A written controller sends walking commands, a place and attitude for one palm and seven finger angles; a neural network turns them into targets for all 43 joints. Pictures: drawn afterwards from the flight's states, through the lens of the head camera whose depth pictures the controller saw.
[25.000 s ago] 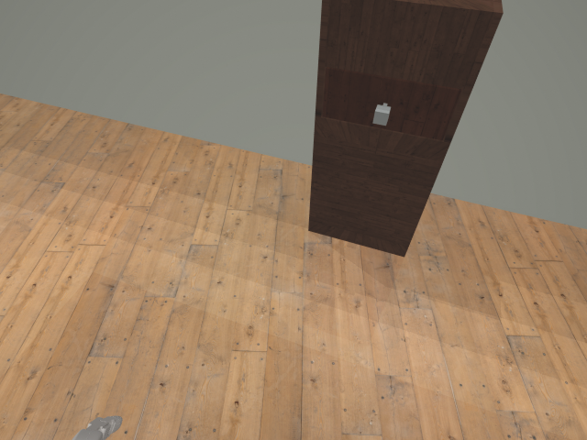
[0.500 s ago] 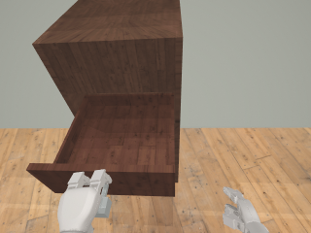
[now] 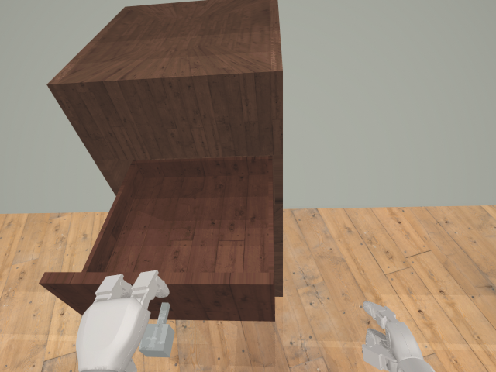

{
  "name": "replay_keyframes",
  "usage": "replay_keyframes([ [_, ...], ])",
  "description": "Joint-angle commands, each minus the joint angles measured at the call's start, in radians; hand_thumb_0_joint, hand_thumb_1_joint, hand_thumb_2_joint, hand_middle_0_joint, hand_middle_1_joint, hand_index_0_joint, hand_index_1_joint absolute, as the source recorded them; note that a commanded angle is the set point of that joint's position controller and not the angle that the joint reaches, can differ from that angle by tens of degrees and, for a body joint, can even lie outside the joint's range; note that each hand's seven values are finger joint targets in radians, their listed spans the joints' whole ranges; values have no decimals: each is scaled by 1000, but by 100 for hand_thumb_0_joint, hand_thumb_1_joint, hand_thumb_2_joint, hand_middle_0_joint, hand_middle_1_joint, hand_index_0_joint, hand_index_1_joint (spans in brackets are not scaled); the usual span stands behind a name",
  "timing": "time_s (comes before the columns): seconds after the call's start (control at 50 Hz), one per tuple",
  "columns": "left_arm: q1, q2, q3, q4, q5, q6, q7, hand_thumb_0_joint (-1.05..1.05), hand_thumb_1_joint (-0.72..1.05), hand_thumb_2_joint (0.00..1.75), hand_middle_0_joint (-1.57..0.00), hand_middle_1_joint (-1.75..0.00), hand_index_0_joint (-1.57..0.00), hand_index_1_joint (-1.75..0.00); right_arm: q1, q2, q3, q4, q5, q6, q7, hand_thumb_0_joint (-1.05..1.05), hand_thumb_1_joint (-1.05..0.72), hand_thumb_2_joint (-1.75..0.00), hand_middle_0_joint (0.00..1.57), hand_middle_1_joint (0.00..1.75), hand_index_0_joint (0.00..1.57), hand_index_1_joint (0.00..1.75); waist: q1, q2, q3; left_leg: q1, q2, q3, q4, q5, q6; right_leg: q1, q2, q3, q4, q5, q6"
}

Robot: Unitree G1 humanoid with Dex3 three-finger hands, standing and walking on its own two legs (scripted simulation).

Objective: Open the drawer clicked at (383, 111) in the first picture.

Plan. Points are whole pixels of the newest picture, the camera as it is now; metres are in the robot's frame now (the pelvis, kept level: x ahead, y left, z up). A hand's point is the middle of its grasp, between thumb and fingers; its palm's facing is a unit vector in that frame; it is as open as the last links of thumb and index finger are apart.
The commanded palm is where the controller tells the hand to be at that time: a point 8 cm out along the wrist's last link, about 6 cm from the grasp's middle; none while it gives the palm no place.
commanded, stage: lift the hand off the handle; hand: left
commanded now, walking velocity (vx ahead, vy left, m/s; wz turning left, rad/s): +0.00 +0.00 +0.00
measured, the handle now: (160, 327) +0.20 +0.19 -0.05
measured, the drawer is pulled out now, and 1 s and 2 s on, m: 0.30 0.30 0.30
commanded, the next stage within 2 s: draw the hand back to the body in 0.94 s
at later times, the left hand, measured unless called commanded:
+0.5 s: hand (129, 320) +0.18 +0.19 +0.07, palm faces +0.05 -0.19 -0.98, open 13.8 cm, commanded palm +0.15 +0.19 +0.13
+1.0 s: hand (113, 310) +0.18 +0.20 +0.09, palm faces +0.07 -0.19 -0.98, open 13.8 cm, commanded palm +0.15 +0.20 +0.16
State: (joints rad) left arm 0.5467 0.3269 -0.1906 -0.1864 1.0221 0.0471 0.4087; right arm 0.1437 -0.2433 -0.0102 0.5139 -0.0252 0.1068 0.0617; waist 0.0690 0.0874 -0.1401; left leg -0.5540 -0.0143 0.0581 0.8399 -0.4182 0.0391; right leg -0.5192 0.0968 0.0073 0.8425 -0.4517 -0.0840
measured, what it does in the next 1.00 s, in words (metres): stands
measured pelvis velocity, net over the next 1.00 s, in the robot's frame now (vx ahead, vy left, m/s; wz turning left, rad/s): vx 0.01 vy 0.01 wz -0.02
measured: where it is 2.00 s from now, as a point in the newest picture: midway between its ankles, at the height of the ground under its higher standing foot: outside the picture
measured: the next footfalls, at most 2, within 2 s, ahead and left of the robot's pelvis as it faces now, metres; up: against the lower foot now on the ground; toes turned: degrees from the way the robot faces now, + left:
none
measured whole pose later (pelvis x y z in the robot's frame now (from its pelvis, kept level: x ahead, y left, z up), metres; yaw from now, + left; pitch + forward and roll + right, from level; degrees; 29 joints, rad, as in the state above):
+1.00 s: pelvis +0.01 +0.01 +0.02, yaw -1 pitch +4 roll +0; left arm 0.60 0.38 -0.14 -0.44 0.96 0.07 0.24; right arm 0.13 -0.24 0.02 0.49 0.01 0.11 0.09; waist 0.10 0.11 -0.11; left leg -0.39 -0.01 0.07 0.70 -0.37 0.05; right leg -0.35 0.10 0.04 0.68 -0.39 -0.07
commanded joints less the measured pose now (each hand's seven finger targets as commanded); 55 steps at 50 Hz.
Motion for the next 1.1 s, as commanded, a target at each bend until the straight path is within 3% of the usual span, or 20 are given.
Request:
replay_keyframes([
  [0.0,-119,153,148,-272,3,-9,50,0,-50,30,-30,-120,-30,-120,-150,-78,-31,-179,1,-58,-13,0,-90,-90,20,30,20,30,-3,-91,-134,188,-2,-67,-76,223,10,-11,-59,166,-212,286,15],
  [0.1,-66,133,128,-311,-15,-20,31,0,-50,30,-30,-120,-30,-120,-150,-76,-30,-185,3,-62,-4,0,-90,-90,20,30,20,30,3,-62,-132,214,0,-68,-87,265,11,7,-59,147,-211,325,12],
  [0.16,-69,131,128,-287,-16,-18,19,0,-50,30,-30,-120,-30,-120,-157,-76,-29,-178,5,-63,-5,0,-90,-90,20,30,20,30,-10,-107,-77,200,0,-68,-98,245,13,4,-65,154,-233,325,18],
  [0.2,-33,140,141,-276,-12,-7,8,0,-50,30,-30,-120,-30,-120,-157,-78,-26,-181,8,-60,0,0,-90,-90,20,30,20,30,9,-108,-102,206,3,-65,-100,258,9,20,-61,161,-234,337,17],
  [0.26,-12,123,124,-260,-32,8,-22,0,-50,30,-30,-120,-30,-120,-171,-72,-23,-181,26,-60,1,0,-90,-90,20,30,20,30,4,-124,-64,203,4,-62,-126,258,9,49,-68,156,-254,349,24],
  [0.4,-9,156,131,-392,-25,-4,-62,0,-50,30,-30,-120,-30,-120,-161,-72,-18,-198,14,-63,9,0,-90,-90,20,30,20,30,27,-52,-110,271,8,-59,-134,311,12,66,-64,164,-267,363,12],
  [0.42,3,128,104,-403,-35,-10,-64,0,-50,30,-30,-120,-30,-120,-165,-65,-20,-199,17,-65,10,0,-90,-90,20,30,20,30,15,-56,-70,270,10,-63,-140,304,14,57,-67,165,-271,357,9],
  [0.5,15,172,167,-393,-22,-7,-61,0,-50,30,-30,-120,-30,-120,-156,-77,-19,-204,8,-58,18,0,-90,-90,20,30,20,30,25,-89,-56,262,15,-64,-130,291,6,36,-60,170,-285,321,11],
  [0.52,4,145,146,-387,-27,-7,-59,0,-50,30,-30,-120,-30,-120,-164,-69,-18,-201,16,-58,18,0,-90,-90,20,30,20,30,12,-94,-26,259,14,-67,-141,275,7,32,-64,169,-286,310,9],
  [0.64,12,159,157,-397,-50,16,-85,0,-50,30,-30,-120,-30,-120,-169,-74,-19,-202,27,-57,15,0,-90,-90,20,30,20,30,30,-94,-75,280,16,-65,-157,317,8,87,-65,155,-291,375,18],
  [0.66,-12,125,116,-423,-61,15,-94,0,-50,30,-30,-120,-30,-120,-180,-68,-18,-204,31,-59,16,0,-90,-90,20,30,20,30,15,-101,-62,284,13,-68,-167,316,12,98,-76,148,-294,386,21],
  [0.7,-21,159,139,-437,-56,21,-112,0,-50,30,-30,-120,-30,-120,-172,-72,-14,-203,28,-58,15,0,-90,-90,20,30,20,30,30,-72,-88,302,18,-68,-168,332,13,96,-69,148,-299,369,19],
  [0.72,-34,127,101,-453,-66,17,-120,0,-50,30,-30,-120,-30,-120,-183,-65,-15,-202,34,-59,14,0,-90,-90,20,30,20,30,14,-69,-50,311,16,-70,-177,327,16,88,-75,148,-306,367,17],
  [0.78,-22,150,121,-485,-60,14,-132,0,-50,30,-30,-120,-30,-120,-188,-66,-11,-211,33,-63,18,0,-90,-90,20,30,20,30,27,-61,-58,328,19,-74,-179,341,14,95,-73,158,-315,365,9],
  [0.9,65,169,167,-413,-48,24,-134,0,-50,30,-30,-120,-30,-120,-173,-69,1,-208,35,-54,31,0,-90,-90,20,30,20,30,48,-117,-37,287,27,-68,-185,348,1,107,-61,139,-300,376,15],
  [0.92,38,155,158,-425,-62,23,-132,0,-50,30,-30,-120,-30,-120,-190,-63,-1,-208,43,-52,28,0,-90,-90,20,30,20,30,33,-124,-13,281,26,-70,-194,334,1,110,-70,140,-305,379,17],
  [1.0,-1,163,157,-474,-52,33,-132,0,-50,30,-30,-120,-30,-120,-170,-72,-9,-213,32,-51,26,0,-90,-90,20,30,20,30,38,-69,-77,322,31,-68,-185,342,6,100,-64,138,-308,343,14],
  [1.02,-12,136,128,-490,-70,24,-135,0,-50,30,-30,-120,-30,-120,-183,-67,-12,-209,38,-53,23,0,-90,-90,20,30,20,30,23,-55,-50,326,29,-71,-193,337,8,98,-70,137,-311,352,11],
  [1.04,-5,170,155,-505,-64,19,-138,0,-50,30,-30,-120,-30,-120,-167,-75,-16,-211,29,-51,20,0,-90,-90,20,30,20,30,37,-44,-87,340,32,-68,-184,349,10,99,-64,141,-316,352,11],
  [1.08,-14,186,172,-531,-76,8,-137,0,-50,30,-30,-120,-30,-120,-183,-76,-9,-212,34,-57,16,0,-90,-90,20,30,20,30,29,-36,-77,347,26,-78,-191,347,9,108,-70,157,-319,362,6],
])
